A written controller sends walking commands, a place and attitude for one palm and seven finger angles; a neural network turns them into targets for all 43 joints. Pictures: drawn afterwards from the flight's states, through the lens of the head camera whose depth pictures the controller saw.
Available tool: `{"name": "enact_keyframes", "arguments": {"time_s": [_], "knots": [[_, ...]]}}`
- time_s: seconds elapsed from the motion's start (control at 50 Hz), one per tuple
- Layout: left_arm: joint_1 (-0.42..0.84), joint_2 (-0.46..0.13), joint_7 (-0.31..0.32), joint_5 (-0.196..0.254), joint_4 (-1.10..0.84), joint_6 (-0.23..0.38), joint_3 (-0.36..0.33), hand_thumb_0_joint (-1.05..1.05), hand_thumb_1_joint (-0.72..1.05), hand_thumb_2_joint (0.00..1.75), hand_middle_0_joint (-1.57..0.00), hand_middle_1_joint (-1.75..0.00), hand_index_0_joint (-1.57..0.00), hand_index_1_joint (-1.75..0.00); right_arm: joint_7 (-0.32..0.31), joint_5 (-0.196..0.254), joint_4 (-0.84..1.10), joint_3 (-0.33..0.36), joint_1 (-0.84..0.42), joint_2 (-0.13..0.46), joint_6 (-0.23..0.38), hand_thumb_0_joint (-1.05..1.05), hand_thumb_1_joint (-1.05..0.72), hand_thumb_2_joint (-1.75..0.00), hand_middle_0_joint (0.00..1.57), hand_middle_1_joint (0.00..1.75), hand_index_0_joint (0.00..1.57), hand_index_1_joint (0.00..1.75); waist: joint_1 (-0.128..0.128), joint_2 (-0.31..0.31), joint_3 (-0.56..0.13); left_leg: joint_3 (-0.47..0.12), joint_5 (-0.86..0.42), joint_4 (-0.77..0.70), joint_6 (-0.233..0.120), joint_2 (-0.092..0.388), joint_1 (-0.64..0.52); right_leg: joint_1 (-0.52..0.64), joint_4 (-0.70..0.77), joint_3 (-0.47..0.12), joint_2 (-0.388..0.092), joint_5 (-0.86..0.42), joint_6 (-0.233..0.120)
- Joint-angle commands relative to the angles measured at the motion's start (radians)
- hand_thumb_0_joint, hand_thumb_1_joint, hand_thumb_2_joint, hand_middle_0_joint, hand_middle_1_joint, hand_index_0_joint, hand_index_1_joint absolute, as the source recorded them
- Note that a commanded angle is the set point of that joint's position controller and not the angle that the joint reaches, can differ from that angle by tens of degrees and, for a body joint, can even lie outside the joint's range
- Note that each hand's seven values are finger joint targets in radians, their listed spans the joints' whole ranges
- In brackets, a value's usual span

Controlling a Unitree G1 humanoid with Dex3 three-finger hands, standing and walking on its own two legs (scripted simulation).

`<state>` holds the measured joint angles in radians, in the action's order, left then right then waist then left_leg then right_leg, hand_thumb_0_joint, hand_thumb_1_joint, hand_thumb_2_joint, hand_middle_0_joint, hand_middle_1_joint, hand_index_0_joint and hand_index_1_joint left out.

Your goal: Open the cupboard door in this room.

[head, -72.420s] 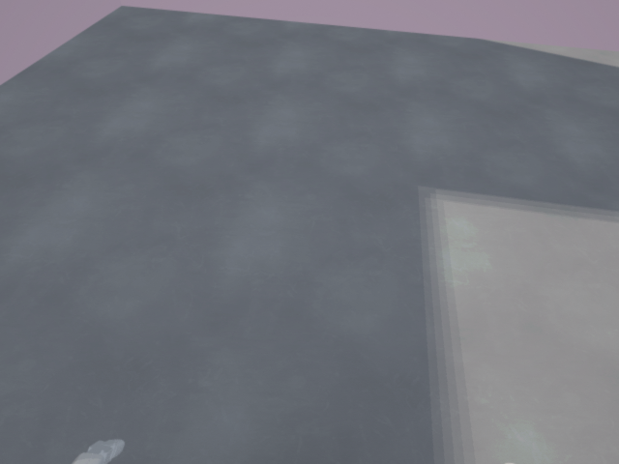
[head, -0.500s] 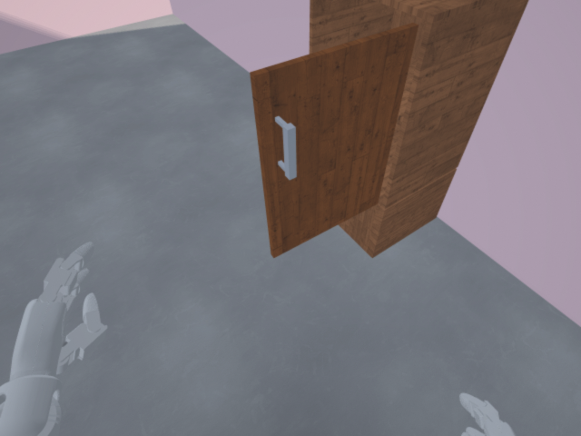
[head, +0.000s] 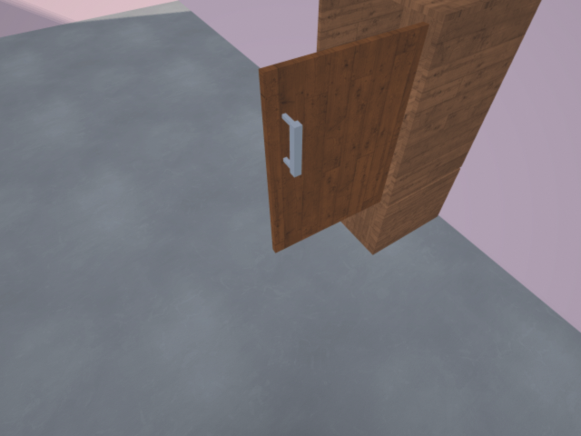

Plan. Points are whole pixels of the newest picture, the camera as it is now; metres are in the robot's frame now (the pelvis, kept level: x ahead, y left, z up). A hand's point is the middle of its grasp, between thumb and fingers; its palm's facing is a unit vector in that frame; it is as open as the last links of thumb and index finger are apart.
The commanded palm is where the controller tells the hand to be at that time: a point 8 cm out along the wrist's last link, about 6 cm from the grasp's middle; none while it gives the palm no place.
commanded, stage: let the arm hang, fingers relaxed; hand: left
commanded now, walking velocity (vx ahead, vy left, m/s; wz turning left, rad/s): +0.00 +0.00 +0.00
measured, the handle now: (291, 145) +0.69 +0.04 -0.02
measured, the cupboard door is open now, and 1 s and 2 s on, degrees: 88 88 88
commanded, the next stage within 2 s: look to check the result in 0.52 s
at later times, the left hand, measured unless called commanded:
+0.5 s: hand out of the picture +0.05 +0.19 -0.17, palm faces +0.00 -0.98 -0.21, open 7.3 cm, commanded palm none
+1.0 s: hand out of the picture +0.06 +0.23 -0.17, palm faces -0.01 -0.96 -0.27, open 7.3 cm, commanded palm none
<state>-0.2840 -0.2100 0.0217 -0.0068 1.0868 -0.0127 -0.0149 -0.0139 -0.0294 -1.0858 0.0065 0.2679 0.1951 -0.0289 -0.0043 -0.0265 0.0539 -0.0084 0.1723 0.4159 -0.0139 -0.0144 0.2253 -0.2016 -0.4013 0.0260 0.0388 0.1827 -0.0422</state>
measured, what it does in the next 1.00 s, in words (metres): stands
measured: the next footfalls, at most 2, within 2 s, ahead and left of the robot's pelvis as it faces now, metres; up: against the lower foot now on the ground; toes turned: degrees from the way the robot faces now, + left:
none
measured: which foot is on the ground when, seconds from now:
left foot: down 0.00-1.00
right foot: down 0.00-1.00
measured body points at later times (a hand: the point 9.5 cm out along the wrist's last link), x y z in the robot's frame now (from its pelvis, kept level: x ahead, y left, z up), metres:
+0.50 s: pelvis +0.01 +0.01 +0.00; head +0.02 +0.01 +0.45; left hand +0.05 +0.24 -0.15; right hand +0.02 -0.21 -0.16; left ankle +0.03 +0.11 -0.74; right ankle +0.02 -0.09 -0.74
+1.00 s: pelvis +0.02 +0.01 +0.00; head +0.04 +0.01 +0.45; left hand +0.07 +0.28 -0.14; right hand +0.06 -0.25 -0.15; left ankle +0.03 +0.11 -0.74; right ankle +0.02 -0.09 -0.74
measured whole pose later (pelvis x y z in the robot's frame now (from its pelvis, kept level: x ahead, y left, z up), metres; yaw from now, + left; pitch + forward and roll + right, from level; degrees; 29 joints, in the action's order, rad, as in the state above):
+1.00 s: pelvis +0.02 +0.01 +0.00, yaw -1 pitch -1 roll +0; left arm -0.17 -0.24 0.02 -0.01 1.15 0.01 -0.01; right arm -0.02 -0.02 -1.14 0.01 0.17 0.25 0.00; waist -0.01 -0.01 0.06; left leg 0.02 0.17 0.34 -0.04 -0.04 0.15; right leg -0.14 -0.35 0.00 0.02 0.19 -0.02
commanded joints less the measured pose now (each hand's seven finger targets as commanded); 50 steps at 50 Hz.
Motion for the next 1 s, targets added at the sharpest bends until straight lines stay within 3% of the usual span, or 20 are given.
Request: {"name": "enact_keyframes", "arguments": {"time_s": [0.0, 0.5, 0.62, 0.92, 0.98], "knots": [[0.013, -0.113, 0.007, -0.002, -0.026, 0.029, -0.022, 0.00, 0.90, 0.90, -0.20, -0.30, -0.20, -0.30, -0.012, 0.006, 0.013, 0.014, 0.020, 0.101, 0.029, 0.00, -0.90, -0.90, 0.20, 0.30, 0.20, 0.30, -0.003, 0.014, -0.005, -0.087, 0.073, -0.104, -0.023, 0.095, -0.011, -0.023, 0.119, -0.136, -0.128, 0.119, -0.020], [0.040, -0.100, 0.013, -0.005, 0.020, 0.035, -0.021, 0.00, 0.90, 0.90, -0.20, -0.30, -0.20, -0.30, -0.017, 0.007, -0.033, 0.016, -0.002, 0.094, 0.042, 0.00, -0.90, -0.90, 0.20, 0.30, 0.20, 0.30, -0.004, 0.012, 0.015, -0.088, -0.007, -0.131, -0.020, 0.106, -0.043, -0.004, 0.098, -0.127, -0.131, 0.013, -0.009], [0.049, -0.120, 0.011, -0.005, 0.015, 0.041, -0.025, 0.00, 0.90, 0.90, -0.20, -0.30, -0.20, -0.30, -0.018, 0.009, -0.028, 0.022, -0.019, 0.121, 0.047, 0.00, -0.90, -0.90, 0.20, 0.30, 0.20, 0.30, -0.006, 0.017, -0.022, -0.088, -0.049, -0.124, -0.023, 0.109, -0.074, 0.017, 0.098, -0.129, -0.134, -0.018, -0.010], [0.098, -0.185, 0.005, -0.004, 0.016, 0.044, -0.028, 0.00, 0.90, 0.90, -0.20, -0.30, -0.20, -0.30, -0.016, 0.010, -0.020, 0.027, -0.090, 0.195, 0.051, 0.00, -0.90, -0.90, 0.20, 0.30, 0.20, 0.30, -0.003, 0.000, -0.036, -0.094, -0.094, -0.137, -0.021, 0.121, -0.108, 0.041, 0.108, -0.133, -0.142, -0.062, -0.012], [0.116, -0.198, 0.004, -0.005, 0.014, 0.045, -0.029, 0.00, 0.90, 0.90, -0.20, -0.30, -0.20, -0.30, -0.014, 0.010, -0.016, 0.028, -0.105, 0.210, 0.051, 0.00, -0.90, -0.90, 0.20, 0.30, 0.20, 0.30, -0.004, 0.020, -0.034, -0.093, -0.092, -0.141, -0.021, 0.122, -0.109, 0.042, 0.115, -0.132, -0.145, -0.063, -0.010]]}}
